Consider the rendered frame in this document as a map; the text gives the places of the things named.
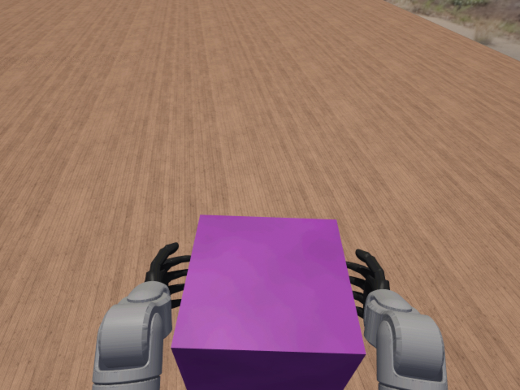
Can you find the robot left forearm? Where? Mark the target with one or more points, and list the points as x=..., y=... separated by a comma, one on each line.
x=129, y=348

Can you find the robot right forearm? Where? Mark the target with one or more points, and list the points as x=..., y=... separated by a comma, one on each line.
x=409, y=346

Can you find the carton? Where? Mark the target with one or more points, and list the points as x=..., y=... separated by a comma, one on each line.
x=267, y=305

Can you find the right robot hand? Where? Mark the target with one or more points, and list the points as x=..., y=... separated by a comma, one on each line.
x=374, y=275

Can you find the left robot hand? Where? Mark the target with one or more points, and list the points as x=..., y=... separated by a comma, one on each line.
x=161, y=264

